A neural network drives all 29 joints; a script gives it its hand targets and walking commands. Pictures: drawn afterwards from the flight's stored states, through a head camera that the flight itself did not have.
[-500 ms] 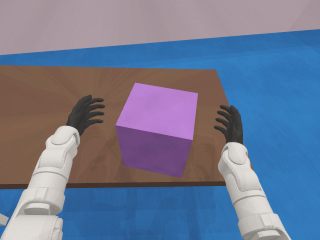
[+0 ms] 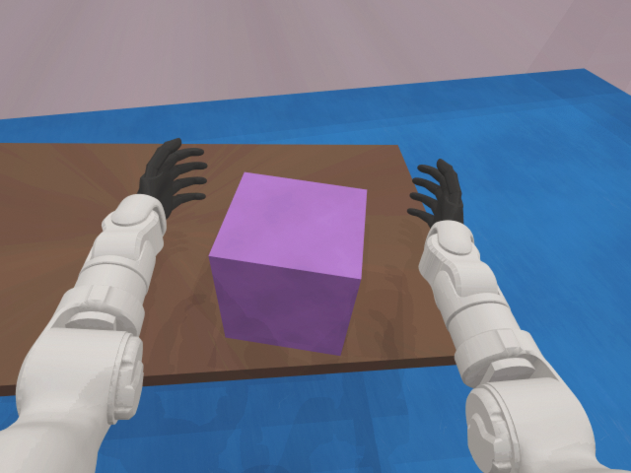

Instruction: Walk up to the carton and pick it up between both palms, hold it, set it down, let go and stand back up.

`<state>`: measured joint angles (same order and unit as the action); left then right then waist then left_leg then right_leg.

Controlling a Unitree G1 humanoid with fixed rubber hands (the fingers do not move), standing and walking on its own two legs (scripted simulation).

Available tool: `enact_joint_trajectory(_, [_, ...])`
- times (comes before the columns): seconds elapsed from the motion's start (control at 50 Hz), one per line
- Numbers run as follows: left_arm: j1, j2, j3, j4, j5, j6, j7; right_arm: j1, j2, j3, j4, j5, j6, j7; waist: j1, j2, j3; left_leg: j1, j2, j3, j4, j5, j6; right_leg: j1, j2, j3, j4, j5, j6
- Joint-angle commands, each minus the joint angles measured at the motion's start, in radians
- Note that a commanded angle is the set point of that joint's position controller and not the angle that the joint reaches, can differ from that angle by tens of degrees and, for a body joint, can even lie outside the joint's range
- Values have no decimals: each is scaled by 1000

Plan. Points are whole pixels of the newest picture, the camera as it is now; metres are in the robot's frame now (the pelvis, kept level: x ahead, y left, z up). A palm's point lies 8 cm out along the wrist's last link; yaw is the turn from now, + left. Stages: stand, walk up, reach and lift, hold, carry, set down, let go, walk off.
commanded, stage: reach and lift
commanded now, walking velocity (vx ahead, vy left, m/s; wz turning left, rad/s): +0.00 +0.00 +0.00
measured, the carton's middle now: (293, 266) +0.45 +0.05 -0.03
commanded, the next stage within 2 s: none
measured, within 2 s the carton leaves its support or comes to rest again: neither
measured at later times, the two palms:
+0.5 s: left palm (162, 205) +0.44 +0.23 +0.10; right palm (434, 227) +0.42 -0.14 +0.11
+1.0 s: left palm (150, 232) +0.45 +0.26 +0.04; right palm (401, 253) +0.42 -0.11 +0.05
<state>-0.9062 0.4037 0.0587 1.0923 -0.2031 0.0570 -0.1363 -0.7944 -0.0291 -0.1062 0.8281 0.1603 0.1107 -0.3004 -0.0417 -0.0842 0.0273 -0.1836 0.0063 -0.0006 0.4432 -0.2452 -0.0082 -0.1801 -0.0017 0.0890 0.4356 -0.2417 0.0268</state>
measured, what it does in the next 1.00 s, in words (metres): stands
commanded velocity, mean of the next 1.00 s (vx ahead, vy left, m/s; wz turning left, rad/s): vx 0.00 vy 0.00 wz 0.00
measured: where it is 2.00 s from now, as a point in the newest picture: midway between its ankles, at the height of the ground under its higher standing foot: outside the picture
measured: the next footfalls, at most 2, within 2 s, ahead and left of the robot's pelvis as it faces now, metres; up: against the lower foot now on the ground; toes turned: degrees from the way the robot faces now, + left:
none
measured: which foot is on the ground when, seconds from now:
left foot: down 0.00-1.00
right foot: down 0.00-1.00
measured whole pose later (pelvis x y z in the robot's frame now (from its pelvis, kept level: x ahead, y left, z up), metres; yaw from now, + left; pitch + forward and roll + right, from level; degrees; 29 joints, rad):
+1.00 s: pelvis +0.00 +0.04 -0.01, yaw -1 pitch +17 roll -3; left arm -1.01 0.40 -0.07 1.52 -0.20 -0.33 -0.07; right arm -0.93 -0.03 -0.16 1.34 0.14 -0.26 -0.18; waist -0.08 -0.05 -0.17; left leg -0.63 0.01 -0.01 0.61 -0.28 0.00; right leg -0.54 0.00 0.08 0.44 -0.20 0.03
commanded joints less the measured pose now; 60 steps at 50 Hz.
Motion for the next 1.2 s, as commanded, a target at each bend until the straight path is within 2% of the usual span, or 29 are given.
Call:
enact_joint_trajectory(0.0, [-554, 224, -27, 42, -5, -60, 15, -440, -129, -10, 8, -15, -10, 18, -52, 129, -442, -52, -3, 51, -31, 277, 8, 127, 7, -97, -65, 405, 2])
enact_joint_trajectory(0.02, [-568, 227, -27, 50, -11, -58, 19, -456, -131, -5, 12, -4, -9, 21, -54, 129, -460, -47, 2, 51, -24, 289, 6, 113, 8, -102, -67, 406, 1])
enact_joint_trajectory(0.04, [-574, 214, -52, 97, -11, -50, 14, -475, -140, -23, 48, -11, -6, 18, -79, 126, -443, -35, 2, 40, -32, 276, 2, 88, 15, -107, -78, 397, -8])
enact_joint_trajectory(0.06, [-587, 226, -52, 124, -14, -56, 14, -500, -142, -19, 35, -14, -10, 18, -63, 133, -451, -80, -2, 52, -27, 252, 3, 96, 7, -97, -70, 388, -10])
enact_joint_trajectory(0.08, [-605, 221, -66, 122, -28, -62, 13, -501, -140, -16, 36, -7, -10, 18, -79, 123, -447, -80, -6, 48, -28, 240, 8, 99, 5, -96, -70, 394, -7])
enact_joint_trajectory(0.16, [-595, 229, -47, 201, -15, -84, 13, -492, -127, -21, 91, -21, -19, 16, -68, 97, -432, -116, -5, 50, -17, 235, 13, 107, 8, -94, -60, 389, -5])
enact_joint_trajectory(0.2, [-616, 196, -86, 173, -19, -113, 17, -496, -137, -50, 117, -32, -30, 23, -97, 136, -455, -97, 1, 45, -12, 267, -2, 82, 10, -101, -58, 407, -14])
enact_joint_trajectory(0.24, [-605, 195, -94, 236, -29, -124, 14, -485, -139, -60, 171, -34, -36, 32, -108, 127, -427, -98, 9, 32, -7, 238, -2, 42, 17, -106, -58, 344, -14])
enact_joint_trajectory(0.28, [-589, 194, -84, 234, -25, -149, 13, -487, -125, -51, 163, -46, -61, 30, -91, 130, -457, -106, 5, 40, 3, 277, -2, 53, 9, -103, -53, 389, -10])
enact_joint_trajectory(0.34, [-595, 162, -104, 214, -49, -193, 15, -504, -106, -41, 141, -38, -102, 41, -95, 124, -508, -126, 0, 45, 24, 314, -2, 51, 10, -103, -29, 414, -11])
enact_joint_trajectory(0.44, [-531, 150, -84, 344, -33, -243, 14, -442, -86, -36, 243, -52, -147, 56, -81, 111, -512, -185, 1, 33, 37, 261, 10, -11, 8, -109, -11, 351, -13])
enact_joint_trajectory(0.46, [-542, 146, -90, 330, -35, -251, 14, -467, -103, -31, 233, -47, -165, 63, -73, 119, -506, -175, -1, 38, 50, 303, 2, -30, 8, -114, -3, 369, -9])
enact_joint_trajectory(0.52, [-572, 130, -112, 323, -41, -292, 26, -459, -127, -69, 294, -61, -213, 69, -106, 156, -572, -131, 11, 21, 93, 366, -29, -119, 16, -135, 19, 372, -16])
enact_joint_trajectory(0.54, [-551, 121, -112, 338, -46, -303, 27, -460, -139, -49, 294, -52, -234, 74, -91, 160, -579, -121, 11, 22, 109, 391, -35, -122, 20, -140, 27, 372, -21])
enact_joint_trajectory(0.62, [-573, 103, -126, 381, -56, -340, 34, -475, -131, -56, 360, -49, -277, 86, -91, 173, -635, -167, 7, 14, 122, 380, -40, -193, 12, -137, 37, 339, -23])
enact_joint_trajectory(0.66, [-564, 95, -130, 426, -59, -354, 35, -477, -130, -48, 363, -56, -306, 85, -94, 164, -663, -161, 9, 5, 142, 383, -46, -242, 8, -144, 46, 319, -25])
enact_joint_trajectory(0.68, [-591, 74, -159, 383, -79, -376, 46, -529, -136, -54, 318, -45, -326, 93, -90, 188, -713, -137, 14, 3, 150, 418, -58, -270, 15, -157, 63, 317, -28])
enact_joint_trajectory(0.72, [-606, 58, -169, 379, -72, -389, 52, -513, -164, -65, 409, -49, -345, 104, -112, 208, -724, -107, 30, -15, 171, 470, -87, -315, 20, -166, 61, 297, -38])
enact_joint_trajectory(0.82, [-602, 35, -184, 429, -75, -414, 65, -547, -185, -52, 427, -28, -392, 120, -89, 237, -738, -106, 27, -19, 193, 493, -107, -394, 21, -178, 71, 256, -47])
enact_joint_trajectory(0.84, [-582, 18, -182, 442, -63, -413, 65, -498, -178, -60, 483, -39, -391, 120, -113, 237, -690, -105, 33, -29, 194, 496, -111, -403, 21, -181, 64, 257, -46])
enact_joint_trajectory(0.86, [-585, 19, -181, 436, -54, -425, 71, -513, -197, -75, 478, -38, -406, 126, -102, 264, -727, -80, 40, -40, 207, 547, -126, -435, 25, -191, 74, 242, -50])
enact_joint_trajectory(0.92, [-585, 8, -194, 441, -70, -432, 68, -536, -197, -72, 467, -34, -427, 131, -95, 246, -728, -68, 42, -43, 209, 595, -127, -447, 28, -189, 66, 241, -49])
enact_joint_trajectory(0.94, [-608, -26, -206, 381, -65, -447, 71, -536, -186, -77, 486, -40, -449, 134, -108, 291, -763, -52, 40, -47, 236, 646, -142, -486, 26, -200, 84, 254, -54])
enact_joint_trajectory(1.0, [-592, -18, -169, 391, -38, -449, 75, -503, -194, -71, 488, -37, -458, 139, -91, 268, -745, -38, 42, -46, 224, 667, -145, -472, 29, -199, 66, 258, -49])
enact_joint_trajectory(1.02, [-573, -34, -163, 432, -50, -452, 71, -509, -170, -66, 467, -36, -457, 142, -70, 244, -740, -82, 36, -40, 221, 628, -131, -467, 28, -196, 67, 232, -45])
enact_joint_trajectory(1.06, [-601, -51, -169, 427, -44, -464, 68, -514, -143, -76, 471, -46, -457, 143, -85, 239, -728, -112, 24, -30, 213, 572, -120, -464, 18, -190, 73, 230, -43])
enact_joint_trajectory(1.1, [-586, -55, -139, 375, -16, -475, 74, -498, -132, -88, 460, -63, -470, 141, -74, 241, -775, -94, 23, -25, 227, 636, -123, -443, 19, -189, 73, 276, -36])
enact_joint_trajectory(1.12, [-588, -90, -153, 350, -8, -478, 77, -500, -117, -100, 467, -74, -481, 141, -86, 262, -803, -70, 34, -38, 231, 673, -134, -466, 28, -195, 85, 287, -44])
enact_joint_trajectory(1.18, [-562, -84, -113, 451, 19, -480, 65, -481, -78, -107, 452, -102, -480, 138, -61, 220, -771, -124, 16, -15, 221, 623, -109, -427, 21, -186, 71, 292, -39])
